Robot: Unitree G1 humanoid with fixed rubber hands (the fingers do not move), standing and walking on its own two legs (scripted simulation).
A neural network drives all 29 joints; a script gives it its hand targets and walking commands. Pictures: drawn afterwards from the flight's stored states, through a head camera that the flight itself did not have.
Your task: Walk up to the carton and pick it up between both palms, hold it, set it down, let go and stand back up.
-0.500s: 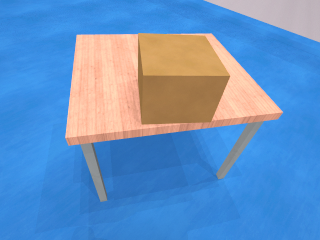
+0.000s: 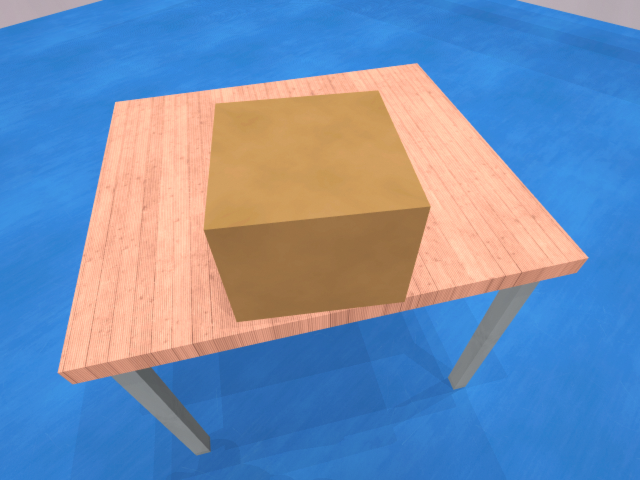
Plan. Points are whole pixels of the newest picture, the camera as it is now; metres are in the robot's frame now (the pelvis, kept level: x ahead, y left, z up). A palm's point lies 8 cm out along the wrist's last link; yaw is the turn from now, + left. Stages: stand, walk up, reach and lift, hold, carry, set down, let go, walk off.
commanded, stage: walk up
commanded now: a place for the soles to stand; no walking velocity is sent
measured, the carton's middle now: (309, 202) +0.55 +0.03 +0.03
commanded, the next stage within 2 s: none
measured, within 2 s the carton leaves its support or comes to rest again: neither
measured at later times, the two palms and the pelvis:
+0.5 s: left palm out of the picture +0.07 +0.26 -0.12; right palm out of the picture +0.11 -0.23 -0.12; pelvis +0.01 +0.01 +0.00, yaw +1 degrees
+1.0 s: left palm out of the picture +0.09 +0.22 -0.14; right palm out of the picture +0.05 -0.30 -0.12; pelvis +0.02 -0.04 +0.00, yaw +4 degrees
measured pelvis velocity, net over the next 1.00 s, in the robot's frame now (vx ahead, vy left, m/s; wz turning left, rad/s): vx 0.02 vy -0.04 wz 0.07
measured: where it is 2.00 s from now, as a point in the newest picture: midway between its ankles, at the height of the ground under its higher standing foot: outside the picture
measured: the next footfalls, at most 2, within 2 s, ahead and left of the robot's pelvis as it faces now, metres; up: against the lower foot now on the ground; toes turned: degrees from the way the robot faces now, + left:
left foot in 0.16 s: +0.07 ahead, +0.05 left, +0.00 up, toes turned +8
right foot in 1.02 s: +0.08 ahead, -0.18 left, +0.00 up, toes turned +8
